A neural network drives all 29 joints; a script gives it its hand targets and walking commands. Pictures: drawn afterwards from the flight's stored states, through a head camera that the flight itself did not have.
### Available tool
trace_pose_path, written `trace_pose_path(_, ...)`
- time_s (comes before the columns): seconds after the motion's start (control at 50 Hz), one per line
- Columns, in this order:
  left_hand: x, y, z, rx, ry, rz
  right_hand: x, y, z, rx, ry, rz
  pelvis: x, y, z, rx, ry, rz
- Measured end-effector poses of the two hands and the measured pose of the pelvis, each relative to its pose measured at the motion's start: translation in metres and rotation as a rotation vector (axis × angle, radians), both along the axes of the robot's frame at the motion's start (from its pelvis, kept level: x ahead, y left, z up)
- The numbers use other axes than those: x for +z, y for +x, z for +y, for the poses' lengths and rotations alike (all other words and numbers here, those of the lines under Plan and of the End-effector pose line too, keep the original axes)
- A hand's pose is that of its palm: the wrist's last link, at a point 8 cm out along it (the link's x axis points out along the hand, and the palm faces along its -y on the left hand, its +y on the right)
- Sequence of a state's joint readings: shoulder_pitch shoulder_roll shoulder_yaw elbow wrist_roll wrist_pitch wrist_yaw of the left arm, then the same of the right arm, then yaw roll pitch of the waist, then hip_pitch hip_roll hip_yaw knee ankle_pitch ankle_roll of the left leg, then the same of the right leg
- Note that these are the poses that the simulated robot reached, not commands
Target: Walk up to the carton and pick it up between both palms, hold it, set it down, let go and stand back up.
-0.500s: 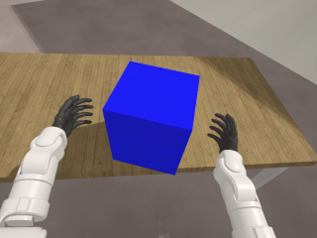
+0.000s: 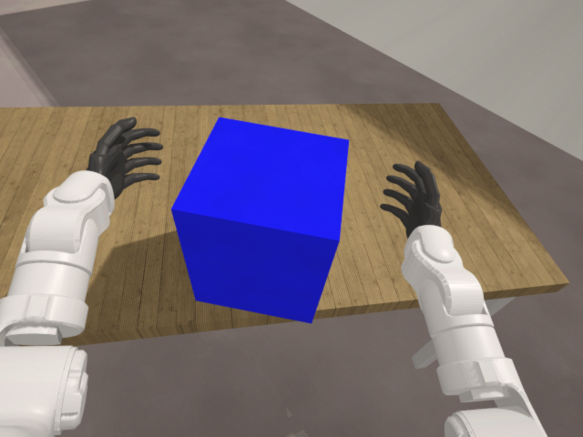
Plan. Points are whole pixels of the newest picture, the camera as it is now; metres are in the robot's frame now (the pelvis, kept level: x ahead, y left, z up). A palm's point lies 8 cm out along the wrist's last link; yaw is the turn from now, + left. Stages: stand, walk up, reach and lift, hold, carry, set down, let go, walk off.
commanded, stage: reach and lift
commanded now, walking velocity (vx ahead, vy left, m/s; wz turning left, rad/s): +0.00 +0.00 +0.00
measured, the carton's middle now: (267, 225) +0.43 +0.00 +0.01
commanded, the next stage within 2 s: none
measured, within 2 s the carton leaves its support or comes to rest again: neither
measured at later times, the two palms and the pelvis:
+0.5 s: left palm (127, 124) +0.47 +0.18 +0.18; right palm (411, 173) +0.40 -0.19 +0.16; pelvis -0.01 +0.00 +0.00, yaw +1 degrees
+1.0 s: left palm (145, 174) +0.45 +0.17 +0.11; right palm (391, 211) +0.39 -0.18 +0.09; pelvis -0.01 -0.01 -0.01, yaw +2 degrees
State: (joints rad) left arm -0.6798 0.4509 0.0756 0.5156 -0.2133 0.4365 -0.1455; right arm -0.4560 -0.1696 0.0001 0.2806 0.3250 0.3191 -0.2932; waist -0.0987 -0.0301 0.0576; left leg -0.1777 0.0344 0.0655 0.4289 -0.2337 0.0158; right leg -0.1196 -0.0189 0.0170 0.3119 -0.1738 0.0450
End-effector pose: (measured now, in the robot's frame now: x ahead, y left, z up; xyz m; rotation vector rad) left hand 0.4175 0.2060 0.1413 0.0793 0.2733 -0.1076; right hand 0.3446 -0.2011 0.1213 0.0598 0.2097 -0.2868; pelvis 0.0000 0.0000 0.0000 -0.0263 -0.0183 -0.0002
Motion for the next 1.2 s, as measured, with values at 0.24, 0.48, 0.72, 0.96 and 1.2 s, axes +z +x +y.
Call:
trace_pose_path(0.24, 0.029, 0.03, -0.013, -0.001, -0.01, -0.02, 0.02, 0.022, -0.005, -0.015, -0.006, 0.01, -0.001, -0.008, 0.0, 0.003, 0.0, 0.061)
trace_pose_path(0.48, 0.043, 0.048, -0.026, 0.01, -0.004, -0.024, 0.039, 0.05, 0.01, 0.002, -0.015, 0.023, -0.001, -0.008, -0.004, 0.014, -0.004, 0.097)
trace_pose_path(0.72, 0.042, 0.053, -0.026, 0.032, 0.01, -0.026, 0.04, 0.061, 0.012, -0.028, -0.038, 0.043, -0.002, -0.005, -0.007, 0.031, -0.009, 0.127)
trace_pose_path(0.96, -0.022, 0.038, -0.031, 0.034, 0.028, 0.036, -0.018, 0.045, 0.019, -0.029, -0.017, 0.101, -0.006, -0.012, -0.006, 0.032, -0.014, 0.172)
trace_pose_path(1.2, -0.066, 0.037, -0.037, 0.041, 0.001, 0.033, -0.054, 0.041, 0.022, -0.038, -0.04, 0.113, -0.015, -0.019, -0.004, 0.03, -0.021, 0.286)
